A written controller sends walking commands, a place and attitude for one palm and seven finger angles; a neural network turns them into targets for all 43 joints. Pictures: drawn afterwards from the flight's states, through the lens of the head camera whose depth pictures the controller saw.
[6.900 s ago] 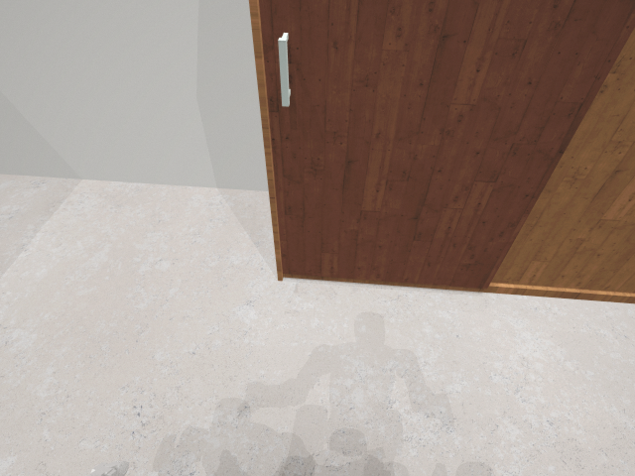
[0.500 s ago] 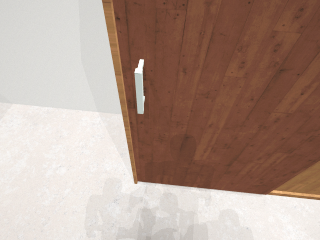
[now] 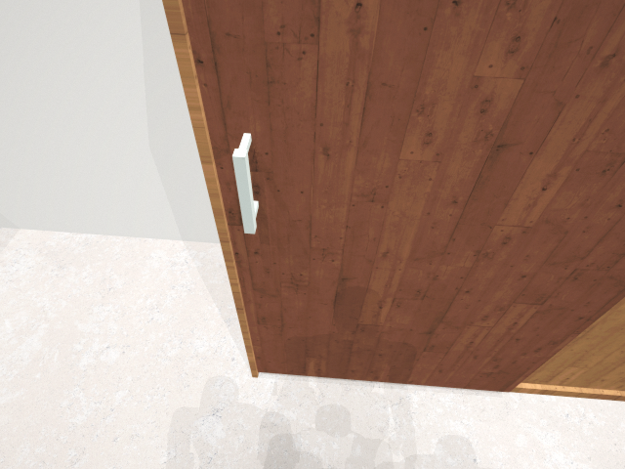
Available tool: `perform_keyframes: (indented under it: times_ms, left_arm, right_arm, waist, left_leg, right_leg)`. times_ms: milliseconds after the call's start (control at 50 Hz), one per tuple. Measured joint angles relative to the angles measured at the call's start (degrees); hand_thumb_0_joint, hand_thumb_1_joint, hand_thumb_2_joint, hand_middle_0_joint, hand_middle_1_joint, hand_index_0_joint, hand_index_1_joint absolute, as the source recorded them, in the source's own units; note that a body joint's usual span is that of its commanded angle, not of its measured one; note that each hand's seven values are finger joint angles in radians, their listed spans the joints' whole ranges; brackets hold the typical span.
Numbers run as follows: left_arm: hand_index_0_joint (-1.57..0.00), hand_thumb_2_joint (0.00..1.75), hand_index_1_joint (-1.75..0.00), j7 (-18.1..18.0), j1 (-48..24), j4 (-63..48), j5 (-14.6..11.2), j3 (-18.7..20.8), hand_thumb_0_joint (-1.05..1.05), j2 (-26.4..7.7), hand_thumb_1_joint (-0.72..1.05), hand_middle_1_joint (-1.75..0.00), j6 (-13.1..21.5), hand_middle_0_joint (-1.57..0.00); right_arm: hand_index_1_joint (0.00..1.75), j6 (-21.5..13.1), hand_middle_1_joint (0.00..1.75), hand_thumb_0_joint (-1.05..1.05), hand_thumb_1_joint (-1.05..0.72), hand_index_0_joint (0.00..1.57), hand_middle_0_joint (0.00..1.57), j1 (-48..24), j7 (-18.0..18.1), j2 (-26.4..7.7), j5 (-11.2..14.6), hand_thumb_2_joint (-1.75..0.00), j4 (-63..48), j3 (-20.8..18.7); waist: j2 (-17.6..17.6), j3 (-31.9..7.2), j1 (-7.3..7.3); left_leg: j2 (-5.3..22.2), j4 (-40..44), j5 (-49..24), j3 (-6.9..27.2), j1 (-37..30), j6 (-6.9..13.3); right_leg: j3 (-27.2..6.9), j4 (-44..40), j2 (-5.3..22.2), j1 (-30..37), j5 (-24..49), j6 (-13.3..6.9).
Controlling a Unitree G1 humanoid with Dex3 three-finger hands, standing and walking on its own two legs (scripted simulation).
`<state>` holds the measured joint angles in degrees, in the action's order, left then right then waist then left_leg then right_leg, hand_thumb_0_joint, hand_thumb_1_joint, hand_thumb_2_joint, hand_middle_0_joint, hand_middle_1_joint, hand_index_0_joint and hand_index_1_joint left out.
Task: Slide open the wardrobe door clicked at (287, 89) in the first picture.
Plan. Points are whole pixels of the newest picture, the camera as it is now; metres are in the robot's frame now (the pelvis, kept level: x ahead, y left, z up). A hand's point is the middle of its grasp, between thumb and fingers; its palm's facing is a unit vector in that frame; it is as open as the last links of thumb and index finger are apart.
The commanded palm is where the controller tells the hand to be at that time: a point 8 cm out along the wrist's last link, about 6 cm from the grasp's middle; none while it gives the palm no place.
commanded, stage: come to a stop and stand still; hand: left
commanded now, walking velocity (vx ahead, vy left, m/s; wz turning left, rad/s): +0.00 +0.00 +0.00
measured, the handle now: (248, 186) +0.48 +0.13 +0.09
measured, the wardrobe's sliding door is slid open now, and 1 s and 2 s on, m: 0.00 0.00 0.00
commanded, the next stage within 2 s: look again from close up in 0.74 s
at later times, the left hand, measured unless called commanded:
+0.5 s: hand out of the picture -0.01 +0.14 -0.18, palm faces +0.07 -0.99 -0.15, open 7.4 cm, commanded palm none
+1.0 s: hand out of the picture +0.00 +0.16 -0.18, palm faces -0.01 -0.98 -0.17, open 7.4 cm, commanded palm none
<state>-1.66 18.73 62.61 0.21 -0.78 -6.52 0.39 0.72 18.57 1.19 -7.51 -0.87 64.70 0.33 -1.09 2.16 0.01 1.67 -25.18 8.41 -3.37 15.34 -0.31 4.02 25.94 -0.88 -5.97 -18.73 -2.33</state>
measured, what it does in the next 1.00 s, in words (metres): stands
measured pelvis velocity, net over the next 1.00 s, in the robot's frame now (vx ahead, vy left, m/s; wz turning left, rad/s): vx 0.03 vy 0.00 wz -0.04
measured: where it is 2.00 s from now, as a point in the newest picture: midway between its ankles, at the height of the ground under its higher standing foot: outside the picture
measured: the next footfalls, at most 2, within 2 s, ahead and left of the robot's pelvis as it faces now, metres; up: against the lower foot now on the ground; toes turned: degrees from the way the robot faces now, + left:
none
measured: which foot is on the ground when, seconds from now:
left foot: down 0.00-1.00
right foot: down 0.00-1.00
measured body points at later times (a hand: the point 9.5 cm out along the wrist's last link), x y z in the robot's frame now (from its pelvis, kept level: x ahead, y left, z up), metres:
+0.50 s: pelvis +0.03 -0.01 +0.00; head +0.03 -0.01 +0.45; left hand -0.01 +0.19 -0.16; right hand +0.01 -0.22 -0.16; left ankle +0.06 +0.12 -0.74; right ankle -0.05 -0.09 -0.74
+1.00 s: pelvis +0.03 +0.00 -0.01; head +0.04 +0.00 +0.44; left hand +0.00 +0.21 -0.17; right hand +0.05 -0.23 -0.16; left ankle +0.04 +0.11 -0.74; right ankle -0.05 -0.09 -0.74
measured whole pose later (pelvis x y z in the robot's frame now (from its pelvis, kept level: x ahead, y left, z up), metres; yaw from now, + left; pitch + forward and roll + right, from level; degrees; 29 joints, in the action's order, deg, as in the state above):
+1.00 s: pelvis +0.03 +0.00 -0.01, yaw -2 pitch -1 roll -1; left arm -3.3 22.0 61.8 1.1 -1.0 -6.1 3.0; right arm -0.6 14.0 1.6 -10.0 -0.5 59.1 -0.7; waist 1.6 2.1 0.4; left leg 1.4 -33.8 16.5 -2.2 16.0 1.3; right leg 2.1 28.8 -3.2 -6.0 -21.3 -2.5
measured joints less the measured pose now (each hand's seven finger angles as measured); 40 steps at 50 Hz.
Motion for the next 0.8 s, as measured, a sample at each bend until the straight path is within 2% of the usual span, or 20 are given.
perform_keyframes:
  times_ms: [220, 800]
  left_arm:
    - [-0.2, 0.9, -0.29, -0.5, 1.0, 1.3, 0.0, 0.3, 0.0, 0.7, 0.91, -0.3, 0.3, -0.2]
    - [-0.2, 0.9, -0.29, -0.9, 1.6, 1.4, 0.3, 0.5, 0.0, 0.3, 0.91, -0.3, 0.7, -0.2]
  right_arm:
    - [0.3, -0.7, 0.3, 0.0, -0.91, 0.2, 0.2, -0.2, 0.4, 2.4, 0.0, -0.9, 0.9, 0.4]
    - [0.3, -0.8, 0.3, 0.01, -0.94, 0.2, 0.2, -3.1, 1.3, -0.4, 0.1, -0.9, 0.6, -0.1]
  waist:
    - [0.6, 0.1, -0.25]
    - [-0.2, -0.4, -1.07]
  left_leg:
    - [0.2, -0.2, 0.9, 0.2, -0.5, -0.4]
    - [0.7, -0.6, 3.3, 0.1, -3.0, -1.4]
  right_leg:
    - [0.1, -0.8, -0.2, 1.0, -0.5, -0.3]
    - [-0.1, -2.4, -0.8, 4.3, -1.8, -0.8]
